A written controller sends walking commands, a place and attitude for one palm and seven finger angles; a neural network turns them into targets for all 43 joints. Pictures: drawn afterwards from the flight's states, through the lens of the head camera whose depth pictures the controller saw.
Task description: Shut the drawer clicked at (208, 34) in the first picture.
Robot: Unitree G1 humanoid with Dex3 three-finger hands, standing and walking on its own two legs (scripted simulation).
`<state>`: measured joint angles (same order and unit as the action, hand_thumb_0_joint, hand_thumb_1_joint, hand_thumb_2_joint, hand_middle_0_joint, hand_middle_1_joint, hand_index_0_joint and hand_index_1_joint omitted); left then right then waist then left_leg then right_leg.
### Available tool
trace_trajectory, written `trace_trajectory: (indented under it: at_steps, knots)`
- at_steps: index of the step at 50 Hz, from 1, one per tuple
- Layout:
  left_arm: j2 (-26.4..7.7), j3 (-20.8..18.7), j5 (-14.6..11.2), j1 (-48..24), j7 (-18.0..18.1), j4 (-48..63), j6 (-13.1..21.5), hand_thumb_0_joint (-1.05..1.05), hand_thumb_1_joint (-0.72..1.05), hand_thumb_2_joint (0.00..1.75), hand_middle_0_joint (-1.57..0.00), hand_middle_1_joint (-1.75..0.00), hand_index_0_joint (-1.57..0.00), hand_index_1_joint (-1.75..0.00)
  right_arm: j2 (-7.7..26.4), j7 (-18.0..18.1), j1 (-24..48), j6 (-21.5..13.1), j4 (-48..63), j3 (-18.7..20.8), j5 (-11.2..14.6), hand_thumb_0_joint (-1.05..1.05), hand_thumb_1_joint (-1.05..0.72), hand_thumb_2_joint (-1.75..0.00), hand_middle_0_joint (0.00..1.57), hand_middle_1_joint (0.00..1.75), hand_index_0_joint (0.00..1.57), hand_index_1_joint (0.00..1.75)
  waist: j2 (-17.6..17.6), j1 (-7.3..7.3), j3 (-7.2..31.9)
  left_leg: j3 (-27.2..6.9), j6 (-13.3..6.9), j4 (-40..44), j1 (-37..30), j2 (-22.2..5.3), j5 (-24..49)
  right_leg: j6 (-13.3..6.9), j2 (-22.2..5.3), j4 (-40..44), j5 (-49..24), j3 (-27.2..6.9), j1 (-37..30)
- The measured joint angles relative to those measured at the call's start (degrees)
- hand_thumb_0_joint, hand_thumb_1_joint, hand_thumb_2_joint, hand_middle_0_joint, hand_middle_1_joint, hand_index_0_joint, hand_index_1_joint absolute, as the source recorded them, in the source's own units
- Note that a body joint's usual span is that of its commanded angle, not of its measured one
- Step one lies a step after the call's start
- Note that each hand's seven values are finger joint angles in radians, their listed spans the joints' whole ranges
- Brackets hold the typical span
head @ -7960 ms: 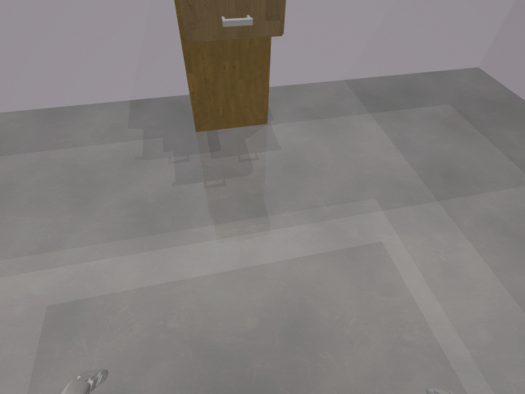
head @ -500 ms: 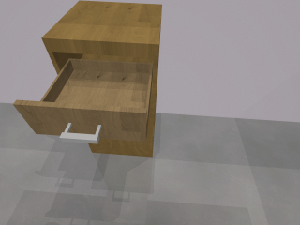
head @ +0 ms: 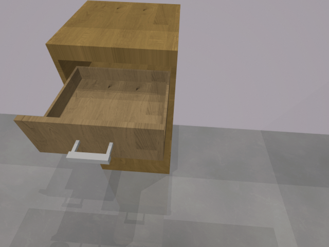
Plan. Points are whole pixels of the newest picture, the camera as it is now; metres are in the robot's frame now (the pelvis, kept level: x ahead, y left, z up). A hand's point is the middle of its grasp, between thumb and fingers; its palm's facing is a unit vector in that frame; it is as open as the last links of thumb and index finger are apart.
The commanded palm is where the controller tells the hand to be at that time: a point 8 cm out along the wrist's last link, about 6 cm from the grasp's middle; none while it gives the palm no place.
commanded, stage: come to a stop and stand still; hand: left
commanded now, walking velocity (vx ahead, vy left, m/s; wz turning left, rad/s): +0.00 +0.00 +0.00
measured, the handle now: (91, 151) +0.36 +0.24 -0.02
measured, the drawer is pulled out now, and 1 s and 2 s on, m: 0.30 0.30 0.30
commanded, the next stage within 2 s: look again from close up in 0.34 s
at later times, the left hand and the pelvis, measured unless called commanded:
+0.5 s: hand out of the picture +0.03 +0.19 -0.17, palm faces +0.02 -0.97 -0.25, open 7.4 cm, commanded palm none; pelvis +0.00 -0.01 +0.00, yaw +1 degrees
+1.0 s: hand out of the picture +0.06 +0.22 -0.16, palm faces +0.01 -0.95 -0.30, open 7.4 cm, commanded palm none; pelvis -0.02 +0.00 +0.00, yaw +0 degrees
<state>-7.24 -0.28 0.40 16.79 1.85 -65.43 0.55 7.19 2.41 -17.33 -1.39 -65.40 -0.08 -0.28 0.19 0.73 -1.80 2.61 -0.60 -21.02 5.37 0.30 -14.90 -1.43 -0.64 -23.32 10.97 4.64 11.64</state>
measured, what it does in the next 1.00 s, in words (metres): stands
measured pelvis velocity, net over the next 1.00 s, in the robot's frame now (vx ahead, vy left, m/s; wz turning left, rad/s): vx -0.02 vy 0.00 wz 0.00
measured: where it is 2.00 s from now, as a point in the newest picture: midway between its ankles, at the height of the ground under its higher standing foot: outside the picture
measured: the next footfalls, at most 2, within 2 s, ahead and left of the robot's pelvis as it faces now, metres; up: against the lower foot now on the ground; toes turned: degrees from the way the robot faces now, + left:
left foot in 1.80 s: +0.15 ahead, +0.19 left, +0.00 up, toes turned +5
right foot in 1.96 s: +0.11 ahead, -0.04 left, +0.00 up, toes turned -4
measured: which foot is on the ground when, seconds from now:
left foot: down 0.00-1.00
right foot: down 0.00-1.00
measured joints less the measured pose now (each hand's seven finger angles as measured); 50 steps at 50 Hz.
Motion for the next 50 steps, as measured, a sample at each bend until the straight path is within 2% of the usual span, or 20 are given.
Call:
trace_trajectory:
  at_steps: [23, 27, 31, 41, 50]
  knots:
    - [-4.45, -0.15, 0.02, -4.06, -0.72, 1.59, 0.06, 0.01, 0.9, 0.89, -0.2, -0.3, -0.2, -0.29, 4.11, -0.53, 3.37, 0.55, 1.2, 0.2, -0.32, 0.01, -0.9, -0.9, 0.2, 0.3, 0.2, 0.3, -0.14, -0.17, -1.02, -0.6, 0.61, 1.59, -1.98, -0.3, 0.42, -0.6, 0.28, 0.65, 0.26, 0.62, -1.7]
    - [-5.83, 0.0, 0.16, -3.7, -0.49, 4.85, 0.38, 0.01, 0.9, 0.89, -0.2, -0.3, -0.2, -0.3, 5.43, -0.77, 3.6, 0.59, 5.16, 1.03, -0.78, 0.01, -0.9, -0.9, 0.21, 0.3, 0.2, 0.3, -0.51, -0.75, -0.81, -0.95, 0.62, -3.67, 1.95, -0.36, -1.77, -0.87, 0.04, -3.71, 2.32, 0.97, 1.63]
    - [-6.45, 0.08, 0.17, -3.26, -0.31, 5.94, 0.63, 0.01, 0.9, 0.89, -0.2, -0.3, -0.2, -0.3, 6.74, -0.99, 3.86, 0.88, 6.7, 1.23, -0.83, 0.01, -0.9, -0.9, 0.2, 0.3, 0.2, 0.3, -1.36, -1.16, 0.56, -1.43, 0.72, -6.71, 3.16, -0.66, -3.66, -0.92, 0.19, -5.33, 3.5, 1.44, 2.08]
    - [-7.22, 0.54, -0.04, -5.96, -0.63, 7.31, 0.55, 0.01, 0.9, 0.89, -0.2, -0.3, -0.2, -0.3, 8.27, -1.33, 7.19, 0.78, 7.23, 0.29, -0.79, 0.01, -0.9, -0.9, 0.2, 0.3, 0.2, 0.3, -1.48, -0.37, 0.28, -0.71, 0.04, -5.55, 1.16, -0.12, -2.8, -0.24, -0.25, -4.68, 2.57, 0.7, 0.53]
    - [-7.78, 0.81, 0.15, -6.89, -1.13, 6.64, 0.06, 0.01, 0.9, 0.89, -0.2, -0.3, -0.21, -0.3, 8.55, -1.87, 8.14, 0.74, 6.13, -0.55, -0.74, 0.01, -0.9, -0.9, 0.21, 0.3, 0.2, 0.3, -1.33, -0.28, -0.08, -0.07, -0.39, -2.8, 0.43, 0.31, -0.41, 0.19, -0.47, -1.76, -0.11, 0.06, -0.12]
